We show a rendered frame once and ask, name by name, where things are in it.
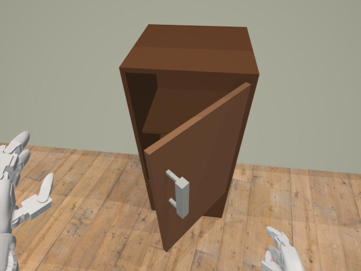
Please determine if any cupboard door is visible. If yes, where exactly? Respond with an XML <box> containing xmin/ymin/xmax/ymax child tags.
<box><xmin>144</xmin><ymin>82</ymin><xmax>251</xmax><ymax>252</ymax></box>

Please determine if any left robot hand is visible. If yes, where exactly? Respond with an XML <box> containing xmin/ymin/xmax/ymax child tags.
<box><xmin>0</xmin><ymin>131</ymin><xmax>54</xmax><ymax>234</ymax></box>

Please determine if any right robot hand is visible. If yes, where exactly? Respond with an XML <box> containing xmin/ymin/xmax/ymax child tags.
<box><xmin>261</xmin><ymin>226</ymin><xmax>305</xmax><ymax>271</ymax></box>

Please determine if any robot left forearm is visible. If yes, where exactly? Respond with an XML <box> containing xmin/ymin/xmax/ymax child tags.
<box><xmin>0</xmin><ymin>233</ymin><xmax>19</xmax><ymax>271</ymax></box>

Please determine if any handle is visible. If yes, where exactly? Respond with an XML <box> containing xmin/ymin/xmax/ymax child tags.
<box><xmin>166</xmin><ymin>169</ymin><xmax>190</xmax><ymax>219</ymax></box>

